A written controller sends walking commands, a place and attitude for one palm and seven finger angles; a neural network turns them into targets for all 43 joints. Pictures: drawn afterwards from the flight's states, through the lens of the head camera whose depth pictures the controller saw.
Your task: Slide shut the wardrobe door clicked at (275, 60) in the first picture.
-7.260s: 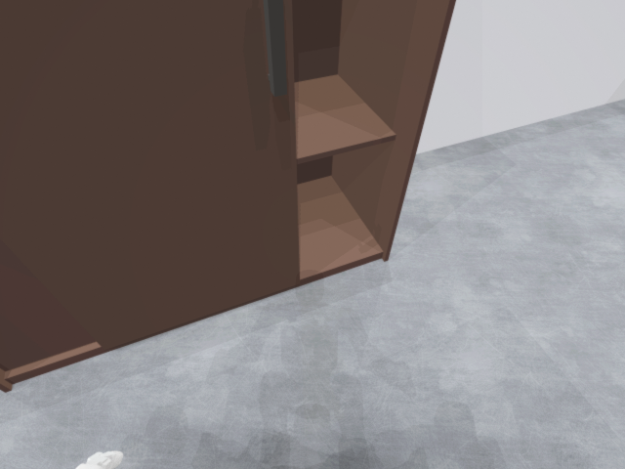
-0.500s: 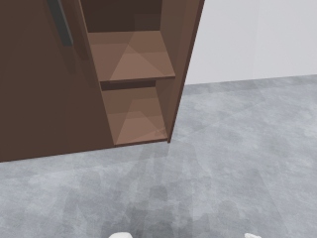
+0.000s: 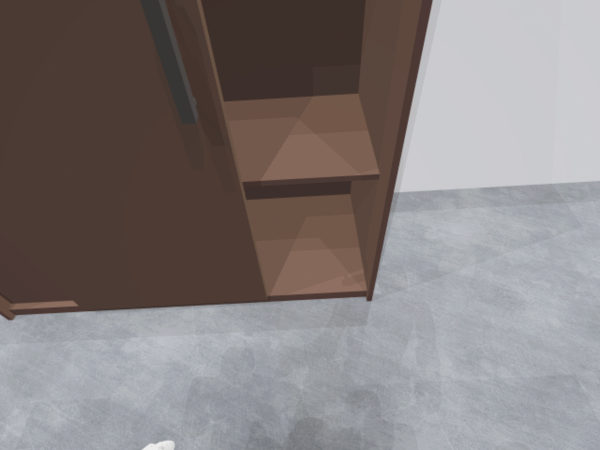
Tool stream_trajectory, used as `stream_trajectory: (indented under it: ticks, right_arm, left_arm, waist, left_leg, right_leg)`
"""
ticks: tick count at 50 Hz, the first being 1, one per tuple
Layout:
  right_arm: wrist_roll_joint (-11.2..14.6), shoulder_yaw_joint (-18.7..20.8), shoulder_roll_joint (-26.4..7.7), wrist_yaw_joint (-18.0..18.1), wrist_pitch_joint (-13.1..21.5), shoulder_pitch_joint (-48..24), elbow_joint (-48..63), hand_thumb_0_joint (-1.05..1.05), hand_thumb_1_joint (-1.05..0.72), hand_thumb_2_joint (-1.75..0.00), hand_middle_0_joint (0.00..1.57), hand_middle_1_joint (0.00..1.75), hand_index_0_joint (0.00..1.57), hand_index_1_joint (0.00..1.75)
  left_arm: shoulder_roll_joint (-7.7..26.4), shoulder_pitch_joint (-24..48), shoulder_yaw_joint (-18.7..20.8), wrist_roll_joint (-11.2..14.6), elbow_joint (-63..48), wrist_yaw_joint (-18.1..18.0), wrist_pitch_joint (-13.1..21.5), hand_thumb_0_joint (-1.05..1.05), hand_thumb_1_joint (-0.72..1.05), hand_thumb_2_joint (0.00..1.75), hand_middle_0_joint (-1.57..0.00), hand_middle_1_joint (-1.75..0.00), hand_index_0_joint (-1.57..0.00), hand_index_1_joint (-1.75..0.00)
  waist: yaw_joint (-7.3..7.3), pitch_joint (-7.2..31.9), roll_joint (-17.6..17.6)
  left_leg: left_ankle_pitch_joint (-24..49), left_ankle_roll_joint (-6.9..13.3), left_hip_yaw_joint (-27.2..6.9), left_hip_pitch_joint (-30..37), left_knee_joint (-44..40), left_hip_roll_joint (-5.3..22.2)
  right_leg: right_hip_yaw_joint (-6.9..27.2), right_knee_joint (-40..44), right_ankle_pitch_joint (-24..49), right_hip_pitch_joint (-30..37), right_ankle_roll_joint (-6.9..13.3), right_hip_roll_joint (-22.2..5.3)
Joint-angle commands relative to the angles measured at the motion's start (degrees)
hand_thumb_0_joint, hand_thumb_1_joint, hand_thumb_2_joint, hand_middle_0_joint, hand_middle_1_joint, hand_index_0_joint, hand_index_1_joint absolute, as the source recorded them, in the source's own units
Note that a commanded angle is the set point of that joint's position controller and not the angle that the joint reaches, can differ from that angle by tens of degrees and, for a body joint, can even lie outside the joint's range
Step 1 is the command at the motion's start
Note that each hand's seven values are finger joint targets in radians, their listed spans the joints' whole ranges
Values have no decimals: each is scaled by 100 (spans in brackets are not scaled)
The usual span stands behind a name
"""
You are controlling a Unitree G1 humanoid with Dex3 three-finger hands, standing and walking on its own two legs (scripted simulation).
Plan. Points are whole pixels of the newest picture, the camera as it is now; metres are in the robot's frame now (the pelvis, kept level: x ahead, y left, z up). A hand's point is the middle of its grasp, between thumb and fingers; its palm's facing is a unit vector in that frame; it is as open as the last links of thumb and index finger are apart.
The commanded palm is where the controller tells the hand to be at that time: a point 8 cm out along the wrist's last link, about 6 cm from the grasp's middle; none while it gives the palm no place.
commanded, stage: take the last steps up to it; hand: left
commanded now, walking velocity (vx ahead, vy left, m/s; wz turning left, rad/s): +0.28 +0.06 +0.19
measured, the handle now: (173, 51) +0.69 +0.24 +0.21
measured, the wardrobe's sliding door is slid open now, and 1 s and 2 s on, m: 0.37 0.37 0.37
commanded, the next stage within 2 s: come to a stop and stand still in 0.72 s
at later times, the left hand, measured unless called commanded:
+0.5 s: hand out of the picture -0.04 +0.24 -0.17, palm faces +0.14 -0.97 -0.18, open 7.4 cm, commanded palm none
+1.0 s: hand (178, 381) +0.26 +0.23 -0.16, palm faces +0.11 -0.96 -0.24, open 7.2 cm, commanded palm none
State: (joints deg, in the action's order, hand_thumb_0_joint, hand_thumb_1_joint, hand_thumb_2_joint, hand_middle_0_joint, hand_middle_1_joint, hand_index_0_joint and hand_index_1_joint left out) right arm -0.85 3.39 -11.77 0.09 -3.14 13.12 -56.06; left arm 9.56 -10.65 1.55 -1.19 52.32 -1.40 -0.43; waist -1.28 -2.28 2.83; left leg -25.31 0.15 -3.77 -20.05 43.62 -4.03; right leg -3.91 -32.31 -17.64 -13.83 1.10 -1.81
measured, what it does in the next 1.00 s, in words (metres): walks ahead: left foot, then right foot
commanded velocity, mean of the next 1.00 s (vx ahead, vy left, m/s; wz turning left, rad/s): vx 0.12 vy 0.03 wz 0.02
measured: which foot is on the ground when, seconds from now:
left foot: up 0.00-0.36, down 0.38-0.82, up 0.84-1.00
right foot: down 0.00-0.38, up 0.40-0.78, down 0.80-1.00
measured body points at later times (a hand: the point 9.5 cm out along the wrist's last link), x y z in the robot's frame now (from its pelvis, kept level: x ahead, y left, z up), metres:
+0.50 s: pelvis +0.05 +0.06 +0.01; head +0.04 +0.08 +0.46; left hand -0.05 +0.29 -0.16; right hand +0.12 -0.17 -0.14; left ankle +0.02 +0.16 -0.73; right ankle +0.03 -0.07 -0.67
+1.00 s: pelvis +0.19 +0.05 +0.00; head +0.22 +0.03 +0.45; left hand +0.25 +0.28 -0.14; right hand +0.19 -0.17 -0.17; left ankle +0.16 +0.18 -0.69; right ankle +0.23 -0.04 -0.73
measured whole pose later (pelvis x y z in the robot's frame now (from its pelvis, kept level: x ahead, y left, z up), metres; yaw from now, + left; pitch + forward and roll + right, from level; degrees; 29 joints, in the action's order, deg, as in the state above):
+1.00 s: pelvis +0.19 +0.05 +0.00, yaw +5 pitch -1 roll +1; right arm -0.3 2.2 -8.7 1.7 -0.8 16.9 -63.1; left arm 8.2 -9.6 2.4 -1.5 58.6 -2.2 1.2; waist -1.0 -3.4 1.9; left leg -26.4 -0.9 2.4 -21.0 51.2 2.5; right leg -7.8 -29.5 -13.0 -15.9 2.8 -2.0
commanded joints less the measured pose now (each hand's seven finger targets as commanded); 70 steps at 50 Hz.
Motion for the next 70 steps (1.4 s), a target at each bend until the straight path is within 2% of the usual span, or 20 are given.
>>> stream_trajectory:
  ticks: [1,11,17,19,20,26,35,38,39,40,41,44,47,51,57,58,59,60,62,70]
  right_arm:
    - [-25,188,-492,-29,30,10,295,0,-90,-90,20,30,20,30]
    - [-62,61,-261,-195,244,-562,358,0,-90,-90,20,30,20,30]
    - [-25,4,-310,-94,437,559,-76,0,-90,-90,20,30,20,30]
    - [-91,188,-1196,23,479,1571,-321,0,-90,-90,20,30,20,30]
    - [-83,193,-1250,47,455,1608,-341,0,-90,-90,20,30,20,30]
    - [-19,-45,-463,150,650,697,-253,0,-90,-90,20,30,20,30]
    - [-66,-2,-452,177,664,1097,-632,0,-90,-90,20,30,20,30]
    - [-58,-25,-382,178,624,1080,-715,0,-90,-90,20,30,20,30]
    - [-13,-44,-290,157,649,1095,-730,0,-90,-90,20,30,20,30]
    - [49,-83,26,115,693,1354,-642,0,-90,-90,20,30,20,30]
    - [59,-77,-106,128,659,1361,-518,0,-90,-90,20,30,20,30]
    - [41,-116,84,170,476,867,-543,0,-90,-90,20,30,20,30]
    - [92,-137,336,164,253,1080,-647,0,-90,-90,20,30,20,30]
    - [27,-39,161,131,119,638,-380,0,-90,-90,20,30,20,30]
    - [20,41,-30,112,172,581,-215,0,-90,-90,20,30,20,30]
    - [-7,56,-217,111,225,650,-200,0,-90,-90,20,30,20,30]
    - [-50,102,-646,119,277,549,-51,0,-90,-90,20,30,20,30]
    - [-62,114,-842,148,266,367,87,0,-90,-90,20,30,20,30]
    - [-66,63,-779,269,280,-110,199,0,-90,-90,20,30,20,30]
    - [-30,83,-730,281,304,31,122,0,-90,-90,20,30,20,30]
  left_arm:
    - [1088,-134,304,6,-285,-81,120,0,90,90,-20,-30,-20,-30]
    - [1065,-1312,313,-82,439,25,312,0,90,90,-20,-30,-20,-30]
    - [910,-1098,280,-14,661,80,225,0,90,90,-20,-30,-20,-30]
    - [290,-953,128,9,448,131,188,0,90,90,-20,-30,-20,-30]
    - [411,-614,134,-47,280,118,188,0,90,90,-20,-30,-20,-30]
    - [264,-973,150,-46,680,238,123,0,90,90,-20,-30,-20,-30]
    - [154,-138,166,-1,322,221,150,0,90,90,-20,-30,-20,-30]
    - [306,-783,243,-24,533,209,235,0,90,90,-20,-30,-20,-30]
    - [549,-1397,297,-37,728,183,307,0,90,90,-20,-30,-20,-30]
    - [1052,-1986,409,-66,890,121,391,0,90,90,-20,-30,-20,-30]
    - [1378,-2277,434,42,930,102,381,0,90,90,-20,-30,-20,-30]
    - [725,-686,243,24,552,-62,312,0,90,90,-20,-30,-20,-30]
    - [747,-196,205,-39,452,-124,222,0,90,90,-20,-30,-20,-30]
    - [887,-354,296,-29,409,-132,62,0,90,90,-20,-30,-20,-30]
    - [967,-53,361,-15,261,-117,-63,0,90,90,-20,-30,-20,-30]
    - [834,-131,329,22,213,-100,-102,0,90,90,-20,-30,-20,-30]
    - [548,-372,272,59,154,-91,-146,0,90,90,-20,-30,-20,-30]
    - [507,-451,243,61,154,-115,-157,0,90,90,-20,-30,-20,-30]
    - [673,-396,286,23,263,-106,-245,0,90,90,-20,-30,-20,-30]
    - [644,-587,252,-15,344,60,-246,0,90,90,-20,-30,-20,-30]
  waist:
    - [66,32,-1004]
    - [523,-235,-1202]
    - [-18,7,-658]
    - [-435,35,1432]
    - [-473,-154,1201]
    - [163,-597,371]
    - [50,-628,329]
    - [379,-344,29]
    - [653,-2,-391]
    - [733,611,-1544]
    - [731,942,-1790]
    - [262,124,-624]
    - [28,246,-732]
    - [217,231,-1048]
    - [-8,359,-1118]
    - [-36,417,-452]
    - [59,399,884]
    - [58,375,1199]
    - [162,260,958]
    - [-17,652,557]
  left_leg:
    - [28,-137,-30,-857,2194,355]
    - [296,-123,644,-845,121,664]
    - [915,-27,1068,1864,-1987,442]
    - [-432,749,-1572,2665,-3146,2433]
    - [-1058,1059,-1994,2195,-3489,2726]
    - [855,931,-281,1011,-3590,1879]
    - [2620,1045,109,1337,-3025,1947]
    - [2666,737,407,877,-2004,1642]
    - [2564,527,667,535,-1024,1307]
    - [1047,251,1109,-562,568,640]
    - [-1022,175,902,-866,1960,343]
    - [-274,13,183,-534,2067,905]
    - [-158,-158,457,149,667,769]
    - [138,-244,618,-37,466,548]
    - [1587,-215,656,894,-1295,602]
    - [2575,-90,387,1306,-1769,926]
    - [4186,403,-856,1247,-2247,2058]
    - [4642,918,-1327,797,-2644,2640]
    - [3570,1062,-1203,300,-2738,2429]
    - [2348,947,-650,1591,-2839,2076]
  right_leg:
    - [1279,1637,1421,254,816,-1658]
    - [1062,2215,-333,843,719,-1659]
    - [210,1182,-798,-658,277,-1049]
    - [-686,-1298,-1458,-2271,-159,-96]
    - [-260,-2131,-1647,-2466,-58,-178]
    - [53,-2760,34,-1970,-141,-518]
    - [-191,-866,264,-1362,-110,-313]
    - [-387,96,729,152,18,-7]
    - [9,397,992,1069,141,-244]
    - [1860,830,1545,2246,663,-1571]
    - [2908,1547,2032,2224,1275,-2383]
    - [1653,1511,3235,351,1185,-1997]
    - [522,1155,4309,-42,964,-1579]
    - [665,1062,4180,116,988,-1550]
    - [492,403,2872,-213,584,-1270]
    - [291,-61,2004,-515,290,-933]
    - [-108,-756,117,-899,-118,-256]
    - [58,-1880,-1721,-774,-194,107]
    - [762,-3008,-1497,-851,-164,92]
    - [526,-2254,-886,-1220,-348,2]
